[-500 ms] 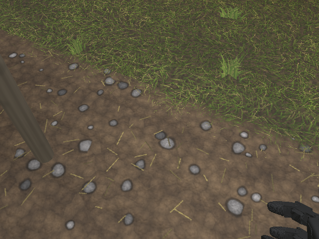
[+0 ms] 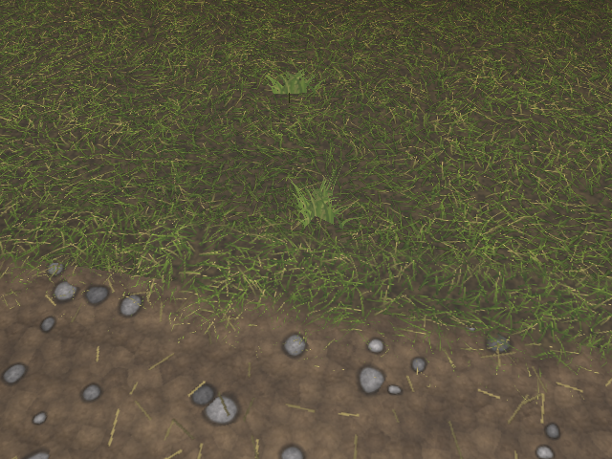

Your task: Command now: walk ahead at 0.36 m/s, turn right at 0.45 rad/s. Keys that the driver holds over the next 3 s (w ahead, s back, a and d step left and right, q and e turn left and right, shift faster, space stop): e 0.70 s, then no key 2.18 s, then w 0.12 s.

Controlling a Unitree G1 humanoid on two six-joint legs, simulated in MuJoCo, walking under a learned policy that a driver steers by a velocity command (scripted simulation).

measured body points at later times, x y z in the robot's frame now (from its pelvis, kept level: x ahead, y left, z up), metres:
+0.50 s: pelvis +0.17 -0.01 +0.01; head +0.20 -0.02 +0.46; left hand +0.39 +0.23 -0.08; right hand +0.26 -0.32 -0.09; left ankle +0.27 +0.11 -0.71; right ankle +0.15 -0.10 -0.72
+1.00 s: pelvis +0.17 -0.03 +0.01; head +0.19 -0.06 +0.46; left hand +0.44 +0.11 -0.08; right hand +0.14 -0.33 -0.11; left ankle +0.26 +0.10 -0.70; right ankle +0.12 -0.12 -0.72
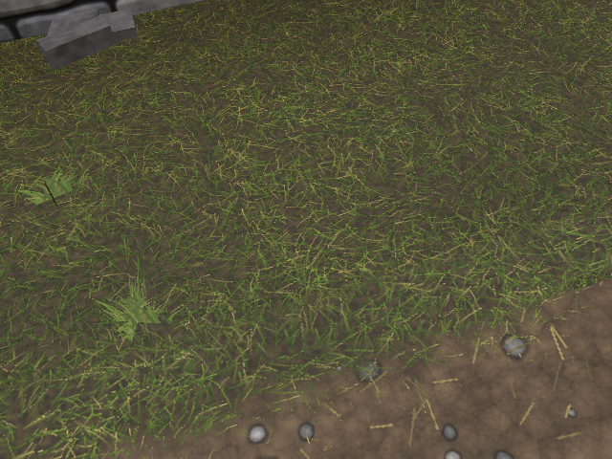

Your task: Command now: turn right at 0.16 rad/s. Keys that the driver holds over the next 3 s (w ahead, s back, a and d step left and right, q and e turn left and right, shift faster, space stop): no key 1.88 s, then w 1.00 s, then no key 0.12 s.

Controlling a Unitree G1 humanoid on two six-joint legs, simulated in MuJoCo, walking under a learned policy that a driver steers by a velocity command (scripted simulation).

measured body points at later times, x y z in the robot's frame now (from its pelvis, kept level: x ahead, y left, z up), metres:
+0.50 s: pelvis -0.01 +0.01 +0.00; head +0.00 +0.01 +0.45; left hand +0.11 +0.26 -0.12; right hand +0.09 -0.26 -0.13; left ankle -0.02 +0.14 -0.74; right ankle +0.00 -0.11 -0.74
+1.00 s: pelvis -0.01 +0.01 +0.00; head +0.00 +0.01 +0.45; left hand +0.06 +0.27 -0.14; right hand +0.04 -0.25 -0.14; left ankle -0.02 +0.14 -0.74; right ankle +0.00 -0.11 -0.74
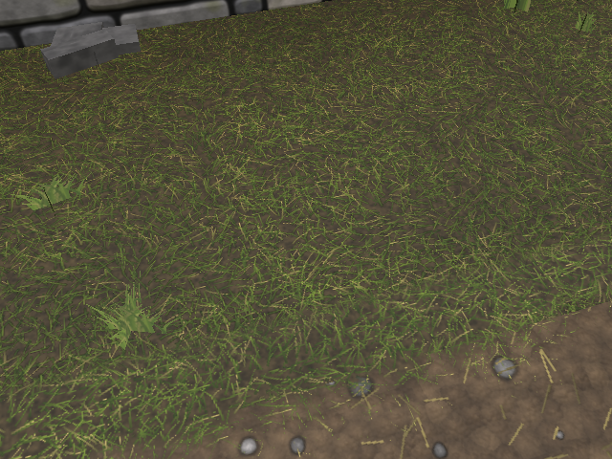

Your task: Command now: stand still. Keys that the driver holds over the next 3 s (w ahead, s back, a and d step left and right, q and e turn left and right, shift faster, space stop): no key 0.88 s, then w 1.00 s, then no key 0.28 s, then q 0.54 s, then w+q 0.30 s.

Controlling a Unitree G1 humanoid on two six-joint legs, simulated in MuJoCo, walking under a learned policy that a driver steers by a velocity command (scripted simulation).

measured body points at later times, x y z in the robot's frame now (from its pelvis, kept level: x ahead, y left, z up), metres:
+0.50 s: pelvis +0.00 +0.00 +0.00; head +0.01 +0.00 +0.45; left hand +0.03 +0.25 -0.15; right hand +0.02 -0.24 -0.15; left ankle -0.01 +0.13 -0.74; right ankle +0.01 -0.12 -0.74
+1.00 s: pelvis +0.01 +0.01 +0.00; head +0.01 +0.01 +0.45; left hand +0.01 +0.25 -0.16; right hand +0.00 -0.23 -0.16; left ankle -0.01 +0.13 -0.73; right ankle +0.01 -0.12 -0.73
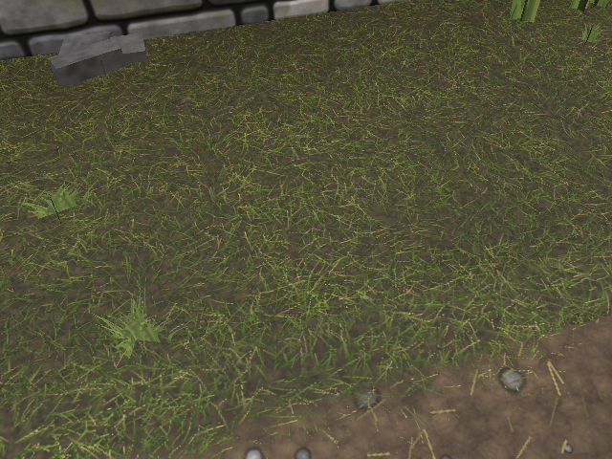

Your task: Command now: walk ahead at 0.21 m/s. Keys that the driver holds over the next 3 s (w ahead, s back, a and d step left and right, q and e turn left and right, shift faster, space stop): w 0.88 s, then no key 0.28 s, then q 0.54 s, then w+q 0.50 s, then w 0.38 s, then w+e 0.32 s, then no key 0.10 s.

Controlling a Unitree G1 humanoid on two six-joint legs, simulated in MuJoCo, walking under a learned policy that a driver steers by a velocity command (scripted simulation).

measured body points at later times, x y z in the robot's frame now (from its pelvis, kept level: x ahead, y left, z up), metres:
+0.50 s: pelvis +0.18 -0.01 +0.00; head +0.21 -0.02 +0.45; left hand +0.05 +0.22 -0.13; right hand +0.40 -0.23 -0.11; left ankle +0.37 +0.12 -0.70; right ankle +0.01 -0.12 -0.73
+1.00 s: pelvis +0.46 +0.02 +0.01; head +0.49 +0.02 +0.46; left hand +0.65 +0.27 -0.10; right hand +0.44 -0.23 -0.13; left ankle +0.39 +0.11 -0.73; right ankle +0.66 -0.14 -0.68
